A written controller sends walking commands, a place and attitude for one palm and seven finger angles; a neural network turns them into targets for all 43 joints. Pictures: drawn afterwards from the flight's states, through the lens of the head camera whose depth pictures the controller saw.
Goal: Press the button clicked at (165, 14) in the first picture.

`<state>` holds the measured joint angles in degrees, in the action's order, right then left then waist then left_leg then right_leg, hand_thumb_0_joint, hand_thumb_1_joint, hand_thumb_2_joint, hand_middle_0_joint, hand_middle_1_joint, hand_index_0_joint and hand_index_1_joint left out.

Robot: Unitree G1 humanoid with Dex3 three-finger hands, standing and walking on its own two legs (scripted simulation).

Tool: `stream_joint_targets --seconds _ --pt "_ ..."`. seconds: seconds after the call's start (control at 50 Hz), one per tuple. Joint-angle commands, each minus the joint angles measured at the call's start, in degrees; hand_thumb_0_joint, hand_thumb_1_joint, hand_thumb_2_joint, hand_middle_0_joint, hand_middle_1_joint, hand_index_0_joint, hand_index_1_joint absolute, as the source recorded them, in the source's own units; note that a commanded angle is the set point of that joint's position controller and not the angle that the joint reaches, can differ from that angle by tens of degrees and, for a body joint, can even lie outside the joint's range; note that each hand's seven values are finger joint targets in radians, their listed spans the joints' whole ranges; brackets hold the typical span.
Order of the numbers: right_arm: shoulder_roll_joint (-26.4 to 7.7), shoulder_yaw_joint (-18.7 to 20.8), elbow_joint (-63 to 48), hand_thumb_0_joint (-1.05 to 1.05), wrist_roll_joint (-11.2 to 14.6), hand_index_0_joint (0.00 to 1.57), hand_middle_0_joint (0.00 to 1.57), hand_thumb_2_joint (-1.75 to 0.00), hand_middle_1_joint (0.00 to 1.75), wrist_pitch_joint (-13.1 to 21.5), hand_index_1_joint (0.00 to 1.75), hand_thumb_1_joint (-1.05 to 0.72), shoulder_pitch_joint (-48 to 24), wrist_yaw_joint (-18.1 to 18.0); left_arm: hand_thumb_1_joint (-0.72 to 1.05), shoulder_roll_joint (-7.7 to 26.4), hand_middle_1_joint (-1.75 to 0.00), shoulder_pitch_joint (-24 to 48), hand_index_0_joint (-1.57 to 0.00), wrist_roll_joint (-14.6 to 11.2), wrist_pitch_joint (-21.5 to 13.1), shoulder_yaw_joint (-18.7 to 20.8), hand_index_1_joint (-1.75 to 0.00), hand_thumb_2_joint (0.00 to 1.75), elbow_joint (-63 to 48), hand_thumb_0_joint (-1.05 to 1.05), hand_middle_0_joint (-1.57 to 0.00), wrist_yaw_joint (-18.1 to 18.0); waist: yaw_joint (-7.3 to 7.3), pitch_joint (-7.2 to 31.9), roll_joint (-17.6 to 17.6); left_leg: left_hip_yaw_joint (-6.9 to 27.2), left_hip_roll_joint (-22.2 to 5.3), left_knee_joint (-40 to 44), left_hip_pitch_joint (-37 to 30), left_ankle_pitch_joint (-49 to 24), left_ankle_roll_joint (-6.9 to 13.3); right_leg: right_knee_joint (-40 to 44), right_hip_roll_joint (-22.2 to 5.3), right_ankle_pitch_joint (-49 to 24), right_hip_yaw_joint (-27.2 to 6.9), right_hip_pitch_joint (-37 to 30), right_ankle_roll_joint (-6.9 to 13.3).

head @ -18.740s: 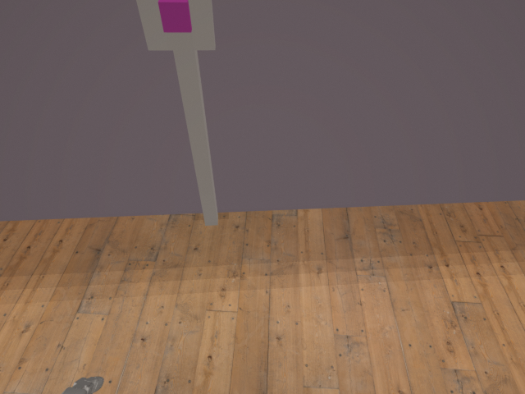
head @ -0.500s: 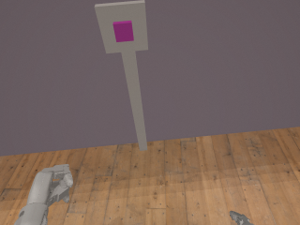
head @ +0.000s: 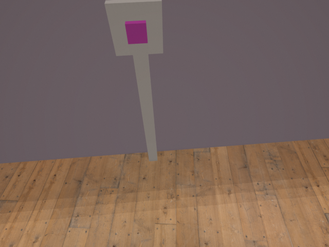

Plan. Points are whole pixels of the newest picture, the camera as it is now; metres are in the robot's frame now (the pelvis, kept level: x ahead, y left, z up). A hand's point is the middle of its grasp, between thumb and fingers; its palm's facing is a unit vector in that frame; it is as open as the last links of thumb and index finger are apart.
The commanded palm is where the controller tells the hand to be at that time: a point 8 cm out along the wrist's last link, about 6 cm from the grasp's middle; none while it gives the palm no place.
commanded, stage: let the arm hang, fingers relaxed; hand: left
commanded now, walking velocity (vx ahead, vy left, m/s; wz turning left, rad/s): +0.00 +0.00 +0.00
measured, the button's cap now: (136, 32) +0.74 +0.14 +0.16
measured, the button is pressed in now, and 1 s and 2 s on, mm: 0 0 0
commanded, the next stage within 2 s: stand and wait in 0.48 s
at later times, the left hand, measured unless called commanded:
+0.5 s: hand out of the picture -0.02 +0.16 -0.18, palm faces +0.02 -0.98 -0.18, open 7.4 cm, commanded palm none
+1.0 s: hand out of the picture +0.00 +0.18 -0.17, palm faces +0.01 -0.98 -0.21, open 7.4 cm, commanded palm none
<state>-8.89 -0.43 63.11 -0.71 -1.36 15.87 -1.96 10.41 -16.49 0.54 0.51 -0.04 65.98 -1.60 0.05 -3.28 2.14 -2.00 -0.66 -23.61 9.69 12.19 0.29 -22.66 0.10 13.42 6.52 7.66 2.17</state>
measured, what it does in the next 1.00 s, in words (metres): stands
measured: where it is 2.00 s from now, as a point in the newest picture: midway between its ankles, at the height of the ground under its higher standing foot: outside the picture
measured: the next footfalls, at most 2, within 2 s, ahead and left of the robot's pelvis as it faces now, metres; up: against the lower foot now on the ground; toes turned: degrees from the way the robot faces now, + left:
none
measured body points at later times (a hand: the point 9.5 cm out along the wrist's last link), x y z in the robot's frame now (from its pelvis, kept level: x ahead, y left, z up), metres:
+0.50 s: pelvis -0.01 +0.00 +0.00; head +0.00 +0.00 +0.45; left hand -0.02 +0.22 -0.16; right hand -0.06 -0.19 -0.17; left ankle +0.01 +0.12 -0.74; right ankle -0.01 -0.09 -0.74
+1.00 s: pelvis -0.01 +0.00 +0.00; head +0.01 +0.00 +0.45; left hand +0.00 +0.23 -0.16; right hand -0.01 -0.21 -0.17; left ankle +0.01 +0.12 -0.74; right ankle -0.01 -0.09 -0.74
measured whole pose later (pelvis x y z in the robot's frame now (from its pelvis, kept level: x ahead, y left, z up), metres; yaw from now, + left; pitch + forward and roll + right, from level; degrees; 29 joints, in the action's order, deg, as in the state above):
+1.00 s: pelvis -0.01 +0.00 +0.00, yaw -1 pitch -2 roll +0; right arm -8.7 0.4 64.5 -0.8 -0.2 15.3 -2.2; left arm 8.5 -13.9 0.8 -0.5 0.8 66.2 -1.7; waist -0.5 -3.0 1.2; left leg -3.1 -0.4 -22.7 9.7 11.4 0.7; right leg -22.7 -0.2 12.8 5.5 8.4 1.8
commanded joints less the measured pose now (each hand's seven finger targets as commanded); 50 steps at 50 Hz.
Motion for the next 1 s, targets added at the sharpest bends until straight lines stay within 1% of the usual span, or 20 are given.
stream_joint_targets --seconds 0.0,0.06,0.14,0.2,0.22,0.28,0.34,0.36,0.42,0.44,0.52,0.6,0.64,0.7,0.74,0.78,0.84,0.86,0.92,0.98 --pt "-4.54 1.06 -0.03 0.0 -0.3 0.2 0.2 -0.9 0.3 1.07 0.3 -0.9 4.23 -0.31 0.9 4.94 -0.3 -1.67 -0.2 -0.31 -1.31 1.16 -0.3 0.9 -0.82 0.0 -0.2 -0.49 -0.51 -1.5 -2.96 3.65 -5.38 4.63 0.29 -5.51 1.42 5.82 -6.78 -3.73 -6.9 2.07 0.96" --pt "-3.63 1.05 0.71 0.0 -0.41 0.2 0.2 -0.9 0.3 0.9 0.3 -0.9 5.17 -0.29 0.9 4.27 -0.3 -2.26 -0.2 -0.3 -1.15 1.2 -0.3 0.9 -0.34 0.0 -0.2 -0.63 -0.46 -2.87 -2.86 3.42 -5.0 4.8 1.28 -2.21 1.4 6.65 -6.62 0.97 -7.35 3.41 0.97" --pt "-3.05 1.16 1.03 0.0 -0.42 0.2 0.2 -0.9 0.3 0.87 0.3 -0.9 5.91 -0.37 0.9 3.44 -0.3 -3.03 -0.2 -0.22 -1.1 1.36 -0.3 0.9 -0.18 0.0 -0.2 -0.74 -0.41 -3.94 -2.2 3.21 -4.67 4.68 2.01 -1.01 1.41 6.73 -6.48 2.84 -7.8 4.76 1.12" --pt "-2.2 1.13 1.22 0.0 -0.5 0.2 0.2 -0.9 0.3 1.18 0.3 -0.9 6.71 -0.52 0.9 2.7 -0.3 -3.03 -0.2 -0.26 -1.22 1.56 -0.3 0.9 -0.23 0.0 -0.2 -0.74 -0.53 -3.21 -0.56 3.39 -4.83 4.94 2.42 -1.77 1.46 5.87 -6.32 0.8 -7.84 3.86 1.22" --pt "-2.0 1.13 1.35 0.0 -0.51 0.2 0.2 -0.9 0.3 1.23 0.3 -0.9 6.92 -0.56 0.9 2.61 -0.3 -2.97 -0.2 -0.26 -1.23 1.65 -0.3 0.9 -0.25 0.0 -0.2 -0.76 -0.46 -3.19 -0.94 3.43 -4.92 5.14 2.67 -1.69 1.48 5.65 -6.29 0.5 -7.7 3.59 1.22" --pt "-1.75 1.23 1.16 0.0 -0.49 0.2 0.2 -0.9 0.3 1.25 0.3 -0.9 7.26 -0.67 0.9 2.07 -0.3 -3.5 -0.2 -0.23 -1.14 1.65 -0.3 0.9 -0.06 0.0 -0.2 -0.76 -0.4 -3.76 0.26 3.51 -4.98 5.19 3.24 -1.13 1.53 5.25 -6.08 0.48 -7.52 3.98 1.18" --pt "-1.88 1.37 0.96 0.0 -0.36 0.2 0.2 -0.9 0.3 1.25 0.3 -0.9 7.84 -0.7 0.9 2.18 -0.3 -3.66 -0.2 -0.22 -1.2 1.79 -0.3 0.9 -0.31 0.0 -0.2 -0.81 -0.33 -3.37 -1.34 3.66 -5.07 5.0 3.43 -1.07 1.61 5.17 -5.94 0.65 -7.39 3.69 1.15" --pt "-1.7 1.36 1.14 0.0 -0.46 0.2 0.2 -0.9 0.3 1.21 0.3 -0.9 7.88 -0.69 0.9 1.97 -0.3 -3.65 -0.2 -0.23 -1.15 1.76 -0.3 0.9 -0.16 0.0 -0.2 -0.77 -0.44 -3.7 -1.37 3.6 -4.93 4.97 3.59 -0.25 1.61 5.37 -6.14 1.5 -7.37 4.1 1.18" --pt "-1.64 1.39 1.1 0.0 -0.42 0.2 0.2 -0.9 0.3 1.42 0.3 -0.9 8.28 -0.75 0.9 1.99 -0.3 -3.59 -0.2 -0.27 -1.33 1.85 -0.3 0.9 -0.33 0.0 -0.2 -0.78 -0.53 -1.95 -0.32 3.65 -5.13 4.65 2.6 -2.9 1.64 4.71 -6.13 -1.18 -7.42 3.07 1.2" --pt "-1.79 1.48 0.94 0.0 -0.34 0.2 0.2 -0.9 0.3 1.31 0.3 -0.9 8.11 -0.76 0.9 1.85 -0.3 -3.88 -0.2 -0.23 -1.36 1.82 -0.3 0.9 -0.28 0.0 -0.2 -0.87 -0.47 -1.9 -1.27 3.62 -5.19 4.35 2.35 -2.85 1.67 4.86 -6.05 -0.92 -7.37 3.42 1.18" --pt "-1.66 1.52 1.08 0.0 -0.43 0.2 0.2 -0.9 0.3 1.23 0.3 -0.9 8.26 -0.71 0.9 1.74 -0.3 -3.52 -0.2 -0.22 -1.24 1.85 -0.3 0.9 -0.23 0.0 -0.2 -0.82 -0.65 -3.34 -1.1 3.7 -5.19 4.95 3.13 -1.06 1.63 4.87 -5.98 0.4 -7.23 4.27 1.07" --pt "-1.99 1.6 1.02 0.0 -0.41 0.2 0.2 -0.9 0.3 1.26 0.3 -0.9 8.0 -0.63 0.9 2.16 -0.3 -3.4 -0.2 -0.18 -1.31 1.92 -0.3 0.9 -0.45 0.0 -0.2 -0.82 -0.68 -2.63 -1.64 3.87 -5.08 4.65 2.8 -1.52 1.71 4.85 -6.09 0.24 -7.48 3.99 1.1" --pt "-2.94 1.76 0.71 0.0 -0.27 0.2 0.2 -0.9 0.3 1.38 0.3 -0.9 7.4 -0.64 0.9 2.64 -0.3 -3.54 -0.2 -0.15 -1.5 1.97 -0.3 0.9 -0.45 0.0 -0.2 -0.83 -0.69 -1.76 -0.68 3.9 -5.36 4.4 1.58 -2.99 1.78 4.68 -6.03 -0.97 -7.59 4.21 1.13" --pt "-2.92 1.76 0.83 0.0 -0.32 0.2 0.2 -0.9 0.3 1.54 0.3 -0.9 6.99 -0.64 0.9 2.69 -0.3 -3.05 -0.2 -0.16 -1.59 2.02 -0.3 0.9 -0.55 0.0 -0.2 -0.79 -0.73 -1.52 -1.23 3.85 -5.5 4.7 1.52 -3.7 1.71 4.66 -6.22 -2.1 -7.44 3.43 0.97" --pt "-3.87 1.95 0.63 0.0 -0.2 0.2 0.2 -0.9 0.3 1.6 0.3 -0.9 6.5 -0.68 0.9 3.26 -0.3 -2.67 -0.2 -0.08 -1.71 2.17 -0.3 0.9 -0.79 0.0 -0.2 -0.82 -0.77 -1.42 -0.86 4.09 -5.68 4.64 1.2 -4.7 1.76 4.6 -6.03 -2.83 -7.46 3.39 1.0" --pt "-3.83 1.83 0.72 0.0 -0.31 0.2 0.2 -0.9 0.3 1.71 0.3 -0.9 6.0 -0.66 0.9 3.32 -0.3 -2.31 -0.2 -0.11 -1.72 2.16 -0.3 0.9 -0.79 0.0 -0.2 -0.73 -0.78 -1.3 -0.34 4.03 -5.81 4.91 1.09 -5.04 1.75 4.53 -6.29 -3.59 -7.29 3.01 0.92" --pt "-5.02 2.01 0.45 0.0 -0.21 0.2 0.2 -0.9 0.3 1.68 0.3 -0.9 5.01 -0.64 0.9 4.2 -0.3 -1.77 -0.2 -0.05 -1.83 2.23 -0.3 0.9 -0.89 0.0 -0.2 -0.69 -0.69 -1.71 -1.04 4.2 -5.84 4.99 0.63 -5.19 1.73 4.94 -6.15 -3.64 -7.59 3.35 0.94" --pt "-4.83 1.96 0.51 0.0 -0.28 0.2 0.2 -0.9 0.3 1.7 0.3 -0.9 4.95 -0.57 0.9 4.31 -0.3 -1.15 -0.2 -0.06 -1.8 2.23 -0.3 0.9 -0.96 0.0 -0.2 -0.67 -0.9 -1.57 -1.54 4.24 -5.98 5.33 0.74 -4.95 1.75 4.89 -6.35 -3.5 -7.32 2.97 0.85" --pt "-5.47 1.85 0.55 0.0 -0.35 0.2 0.2 -0.9 0.3 1.71 0.3 -0.9 4.07 -0.52 0.9 4.78 -0.3 -0.42 -0.2 -0.09 -1.76 2.27 -0.3 0.9 -1.07 0.0 -0.2 -0.55 -0.74 -2.14 -0.62 4.36 -5.82 5.82 1.11 -4.04 1.65 5.29 -6.36 -2.69 -7.59 2.93 0.84" --pt "-6.16 1.95 0.37 0.0 -0.39 0.2 0.2 -0.9 0.3 1.73 0.3 -0.9 3.23 -0.43 0.9 5.53 -0.3 0.22 -0.2 -0.04 -1.84 2.32 -0.3 0.9 -1.25 0.0 -0.2 -0.46 -0.74 -1.64 -1.3 4.29 -5.85 5.77 0.55 -4.42 1.64 5.54 -6.51 -3.08 -7.67 2.8 0.85"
